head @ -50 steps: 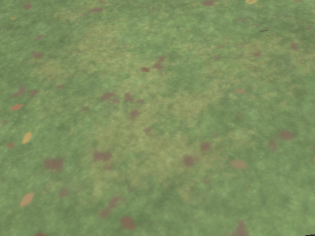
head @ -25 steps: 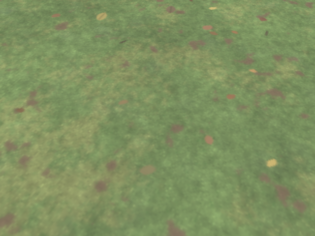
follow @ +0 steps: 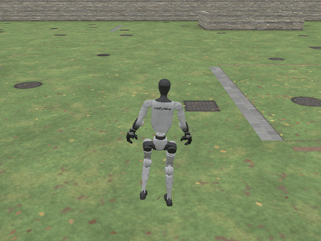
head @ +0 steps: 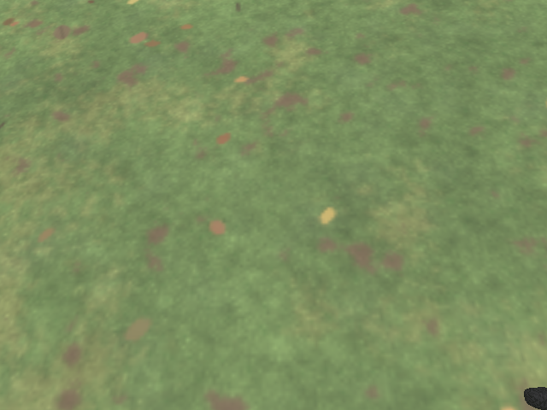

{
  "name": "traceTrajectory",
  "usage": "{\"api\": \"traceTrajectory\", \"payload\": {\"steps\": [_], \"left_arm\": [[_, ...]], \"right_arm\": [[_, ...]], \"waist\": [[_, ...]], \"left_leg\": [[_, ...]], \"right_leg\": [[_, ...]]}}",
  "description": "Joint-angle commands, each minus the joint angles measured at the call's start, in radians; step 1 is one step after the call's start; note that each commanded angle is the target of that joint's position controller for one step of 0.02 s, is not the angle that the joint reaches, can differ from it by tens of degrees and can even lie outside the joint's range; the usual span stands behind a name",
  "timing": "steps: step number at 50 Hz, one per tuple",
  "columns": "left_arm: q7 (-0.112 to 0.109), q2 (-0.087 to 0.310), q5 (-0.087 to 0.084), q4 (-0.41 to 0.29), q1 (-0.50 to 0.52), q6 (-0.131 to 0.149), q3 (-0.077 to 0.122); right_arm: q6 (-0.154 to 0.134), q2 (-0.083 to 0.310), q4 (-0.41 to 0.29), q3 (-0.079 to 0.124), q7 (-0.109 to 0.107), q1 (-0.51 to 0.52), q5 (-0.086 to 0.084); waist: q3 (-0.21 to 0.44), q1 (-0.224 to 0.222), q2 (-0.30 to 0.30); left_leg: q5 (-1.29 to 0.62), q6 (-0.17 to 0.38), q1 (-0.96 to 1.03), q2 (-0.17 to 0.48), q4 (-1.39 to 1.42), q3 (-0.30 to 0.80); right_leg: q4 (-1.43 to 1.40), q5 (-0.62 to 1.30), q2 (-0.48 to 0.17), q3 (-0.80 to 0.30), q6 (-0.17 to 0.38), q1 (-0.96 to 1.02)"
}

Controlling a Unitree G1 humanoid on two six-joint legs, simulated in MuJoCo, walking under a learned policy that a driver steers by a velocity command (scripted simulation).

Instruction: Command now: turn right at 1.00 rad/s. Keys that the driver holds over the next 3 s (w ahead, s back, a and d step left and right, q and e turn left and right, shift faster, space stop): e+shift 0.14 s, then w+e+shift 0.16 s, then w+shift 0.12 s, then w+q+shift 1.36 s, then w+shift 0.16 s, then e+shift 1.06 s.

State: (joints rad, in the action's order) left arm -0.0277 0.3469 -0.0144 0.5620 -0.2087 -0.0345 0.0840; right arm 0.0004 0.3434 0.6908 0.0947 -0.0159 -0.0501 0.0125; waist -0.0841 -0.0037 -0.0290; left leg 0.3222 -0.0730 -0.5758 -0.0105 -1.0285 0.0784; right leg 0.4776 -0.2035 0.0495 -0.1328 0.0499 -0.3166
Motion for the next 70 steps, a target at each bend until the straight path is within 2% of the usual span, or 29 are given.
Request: {"api": "traceTrajectory", "payload": {"steps": [1, 7, 11, 12, 13, 14, 16, 20, 29, 32, 34, 35, 36, 37, 38, 39, 41, 44, 52, 54, 56, 57, 58, 59, 60, 61, 62, 65, 70], "left_arm": [[-0.016, 0.18, -0.004, -0.072, 0.034, 0.011, 0.053], [-0.012, 0.185, -0.005, -0.076, 0.055, -0.003, 0.056], [0.001, 0.152, -0.013, -0.082, 0.084, 0.002, 0.036], [0.004, 0.113, -0.012, -0.077, 0.075, 0.008, 0.022], [0.006, 0.017, -0.001, -0.061, 0.018, 0.013, -0.007], [0.007, 0.031, -0.029, -0.139, 0.065, 0.032, -0.009], [0.006, 0.148, -0.009, -0.107, 0.088, 0.043, 0.017], [0.017, 0.048, -0.004, -0.076, 0.052, 0.068, -0.01], [0.063, -0.024, -0.013, -0.119, 0.258, 0.145, -0.052], [0.08, 0.017, -0.028, -0.112, 0.244, 0.159, -0.035], [0.069, 0.092, -0.044, -0.071, 0.072, 0.16, 0.005], [0.052, 0.139, -0.042, -0.024, -0.128, 0.153, 0.031], [0.033, 0.221, -0.014, 0.01, -0.339, 0.136, 0.052], [0.048, 0.254, 0.012, 0.022, -0.375, 0.14, 0.051], [0.049, 0.159, 0.01, 0.029, -0.293, 0.144, 0.024], [0.043, 0.104, 0.006, 0.045, -0.261, 0.143, 0.009], [0.043, 0.028, 0.029, 0.074, -0.165, 0.145, -0.009], [0.038, -0.034, 0.02, 0.107, -0.074, 0.154, -0.016], [0.014, 0.112, 0.022, 0.162, -0.085, 0.154, 0.017], [0.01, 0.183, 0.023, 0.17, -0.113, 0.136, 0.03], [0.008, 0.247, 0.011, 0.147, -0.069, 0.108, 0.047], [0.011, 0.242, 0.003, 0.122, -0.028, 0.11, 0.046], [0.017, 0.109, 0.007, 0.127, -0.035, 0.13, 0.009], [0.03, -0.042, 0.006, 0.044, -0.18, 0.174, -0.042], [0.037, 0.073, -0.006, 0.013, -0.074, 0.215, -0.037], [0.034, 0.106, -0.033, -0.018, 0.034, 0.227, -0.028], [0.024, 0.086, -0.022, -0.011, 0.051, 0.227, -0.033], [0.019, 0.078, 0.016, 0.028, -0.01, 0.185, -0.024], [0.024, -0.015, 0.049, -0.063, 0.243, 0.169, -0.048]], "right_arm": [[-0.011, 0.055, -0.064, 0.01, -0.001, 0.016, -0.005], [-0.024, 0.065, -0.071, 0.011, 0.01, 0.036, -0.013], [-0.055, 0.08, -0.045, 0.028, 0.026, -0.067, -0.054], [-0.061, 0.103, -0.026, 0.043, 0.021, -0.145, -0.057], [-0.062, 0.15, -0.014, 0.052, 0.012, -0.265, -0.038], [-0.077, 0.223, -0.011, 0.058, 0.024, -0.26, 0.011], [-0.088, 0.129, -0.047, 0.035, 0.01, -0.145, -0.009], [-0.098, 0.09, -0.011, 0.006, 0.004, -0.266, -0.01], [-0.085, 0.113, 0.038, -0.019, 0.003, -0.408, -0.039], [-0.075, 0.141, 0.057, -0.017, 0.001, -0.433, -0.057], [-0.069, 0.14, 0.068, -0.024, 0.005, -0.423, -0.039], [-0.076, 0.11, 0.049, -0.036, 0.008, -0.396, -0.024], [-0.088, -0.018, 0.004, -0.07, 0.011, -0.424, 0.005], [-0.113, -0.067, -0.05, -0.084, 0.005, -0.461, -0.068], [-0.11, 0.019, -0.053, -0.055, 0.001, -0.376, -0.108], [-0.103, 0.032, -0.061, -0.051, 0.004, -0.3, -0.099], [-0.077, 0.014, -0.053, -0.043, 0.015, -0.267, -0.063], [-0.022, -0.044, -0.061, -0.048, 0.04, -0.251, -0.069], [-0.036, -0.015, -0.15, -0.059, 0.093, 0.008, -0.047], [-0.04, 0.038, -0.162, -0.037, 0.098, -0.007, -0.059], [-0.021, 0.129, -0.118, 0.009, 0.09, -0.256, -0.074], [-0.004, 0.209, -0.052, 0.052, 0.077, -0.499, -0.066], [0.012, 0.233, -0.002, 0.06, 0.055, -0.574, -0.077], [-0.009, 0.295, -0.063, 0.05, 0.054, -0.432, -0.046], [-0.032, 0.21, -0.11, 0.035, 0.056, -0.425, -0.032], [-0.057, 0.18, -0.104, 0.03, 0.057, -0.419, -0.023], [-0.078, 0.168, -0.1, 0.026, 0.063, -0.365, -0.022], [-0.093, 0.108, -0.116, 0.006, 0.051, -0.231, -0.015], [-0.078, 0.084, -0.057, -0.006, 0.003, -0.288, -0.048]], "waist": [[0.189, 0.011, 0.156], [0.18, -0.008, 0.204], [0.159, 0.045, 0.205], [0.156, 0.084, 0.15], [0.238, 0.098, -0.004], [0.122, 0.06, -0.214], [0.018, 0.046, -0.141], [0.007, 0.063, -0.073], [-0.053, 0.107, -0.093], [-0.044, 0.074, -0.141], [0.053, -0.053, -0.154], [0.19, -0.167, -0.129], [0.42, -0.215, 0.095], [0.547, -0.164, 0.41], [0.349, -0.155, 0.31], [0.222, -0.148, 0.242], [0.089, -0.072, 0.167], [0.003, -0.002, 0.171], [-0.129, -0.01, 0.01], [-0.047, 0.031, 0.078], [0.113, 0.184, 0.171], [0.227, 0.298, 0.14], [0.185, 0.283, -0.053], [0.298, 0.055, -0.373], [0.405, 0.135, -0.189], [0.243, 0.123, -0.053], [0.137, 0.055, 0.118], [0.04, -0.051, 0.079], [-0.049, 0.038, 0.027]], "left_leg": [[-0.036, -0.018, -0.026, -0.04, 0.117, 0.033], [-0.02, -0.008, 0.072, -0.077, 0.307, 0.075], [-0.06, 0.04, 0.402, -0.053, 0.535, 0.044], [-0.039, 0.068, 0.574, 0.015, 0.611, 0.079], [0.212, 0.128, 0.732, 0.23, 0.675, 0.294], [0.526, 0.239, 0.669, 0.39, 0.852, 0.686], [0.499, 0.232, 0.559, 0.355, 0.862, 0.551], [0.335, 0.199, 0.494, 0.243, 0.884, 0.292], [-0.01, 0.271, 0.397, 0.227, 0.935, 0.147], [-0.038, 0.257, 0.395, 0.255, 0.902, 0.163], [-0.374, 0.224, 0.384, 0.238, 0.692, 0.124], [-0.463, 0.182, 0.245, 0.177, 0.412, 0.064], [-0.128, 0.137, -0.045, 0.088, -0.001, 0.012], [0.171, 0.129, -0.215, 0.015, -0.263, 0.074], [0.1, 0.12, -0.329, 0.064, -0.388, 0.074], [0.03, 0.123, -0.377, 0.109, -0.411, 0.037], [-0.084, 0.116, -0.292, 0.172, -0.325, 0.036], [-0.116, 0.106, -0.248, 0.199, -0.305, 0.022], [-0.408, 0.162, -0.126, 0.109, 0.196, -0.166], [-0.349, 0.201, 0.007, 0.009, 0.229, -0.258], [-0.204, 0.246, 0.293, -0.063, 0.195, -0.278], [-0.204, 0.288, 0.639, -0.077, 0.245, -0.223], [-0.194, 0.325, 0.848, -0.021, 0.298, -0.063], [0.108, 0.535, 1.032, 0.18, 0.517, 0.561], [0.4, 0.528, 1.03, 0.255, 0.735, 0.815], [0.432, 0.472, 0.879, 0.257, 0.823, 0.818], [0.335, 0.436, 0.694, 0.234, 0.829, 0.753], [0.057, 0.421, 0.384, 0.105, 0.814, 0.5], [-0.208, 0.345, 0.158, -0.032, 0.809, 0.254]], "right_leg": [[-0.089, 0.295, -0.191, -0.28, 0.158, 0.186], [-0.039, 0.257, -0.162, -0.421, 0.141, 0.152], [-0.081, -0.438, -0.096, -0.489, 0.126, -0.087], [0.037, -0.538, -0.041, -0.429, 0.082, -0.227], [0.354, -0.545, 0.061, -0.237, 0.025, -0.322], [0.52, -0.386, 0.071, -0.144, 0.007, -0.567], [0.662, -0.208, -0.066, -0.056, -0.037, -0.606], [0.767, -0.036, -0.093, 0.008, -0.052, -0.571], [0.268, 0.149, -0.096, 0.128, -0.118, -0.362], [0.102, 0.069, -0.058, 0.121, -0.103, -0.148], [0.036, 0.0, -0.023, 0.138, -0.05, 0.123], [0.07, 0.002, -0.079, 0.103, -0.024, 0.427], [0.072, -0.301, -0.337, -0.209, 0.036, 0.814], [-0.177, -0.725, -0.486, -0.71, 0.133, 0.832], [-0.239, -0.693, -0.47, -0.653, 0.109, 0.703], [-0.212, -0.523, -0.455, -0.47, 0.098, 0.598], [-0.24, -0.247, -0.361, -0.215, 0.083, 0.374], [-0.294, -0.003, -0.323, 0.03, 0.056, 0.244], [-0.39, 0.397, -0.28, 0.376, 0.013, 0.252], [-0.251, 0.975, -0.292, 0.393, 0.002, 0.367], [0.102, 1.365, -0.317, 0.385, 0.009, 0.387], [0.404, 1.288, -0.293, 0.358, 0.007, 0.225], [0.834, 0.296, -0.135, 0.333, -0.045, -0.066], [1.197, -0.391, 0.045, 0.151, -0.072, -0.445], [1.151, -0.291, 0.002, -0.042, -0.024, -0.506], [1.058, -0.219, -0.028, -0.031, -0.001, -0.532], [0.945, -0.153, -0.069, -0.032, 0.002, -0.473], [0.761, -0.094, -0.126, -0.052, -0.051, -0.304], [0.294, 0.22, -0.07, 0.068, -0.129, -0.175]]}}
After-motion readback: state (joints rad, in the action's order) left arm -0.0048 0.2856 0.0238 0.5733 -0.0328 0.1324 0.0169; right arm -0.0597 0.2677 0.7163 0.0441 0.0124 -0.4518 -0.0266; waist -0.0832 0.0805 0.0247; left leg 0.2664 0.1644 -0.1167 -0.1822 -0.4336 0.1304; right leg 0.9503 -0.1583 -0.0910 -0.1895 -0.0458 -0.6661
